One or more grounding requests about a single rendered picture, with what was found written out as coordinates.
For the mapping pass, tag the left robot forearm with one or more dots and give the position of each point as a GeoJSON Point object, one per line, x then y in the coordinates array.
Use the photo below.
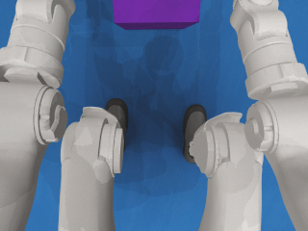
{"type": "Point", "coordinates": [36, 45]}

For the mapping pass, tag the robot left foot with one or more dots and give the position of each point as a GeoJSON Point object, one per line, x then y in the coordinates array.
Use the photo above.
{"type": "Point", "coordinates": [119, 109]}

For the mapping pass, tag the left robot thigh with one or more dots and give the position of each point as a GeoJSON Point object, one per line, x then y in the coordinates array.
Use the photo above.
{"type": "Point", "coordinates": [87, 177]}

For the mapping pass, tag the carton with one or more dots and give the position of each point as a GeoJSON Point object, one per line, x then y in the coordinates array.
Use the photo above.
{"type": "Point", "coordinates": [156, 14]}

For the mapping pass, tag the left robot upper arm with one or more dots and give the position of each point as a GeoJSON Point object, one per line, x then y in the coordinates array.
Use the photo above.
{"type": "Point", "coordinates": [31, 117]}

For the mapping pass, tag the right robot upper arm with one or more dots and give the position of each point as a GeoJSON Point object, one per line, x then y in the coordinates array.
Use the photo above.
{"type": "Point", "coordinates": [278, 127]}

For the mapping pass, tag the right robot forearm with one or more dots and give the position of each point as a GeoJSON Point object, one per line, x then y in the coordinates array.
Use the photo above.
{"type": "Point", "coordinates": [267, 51]}

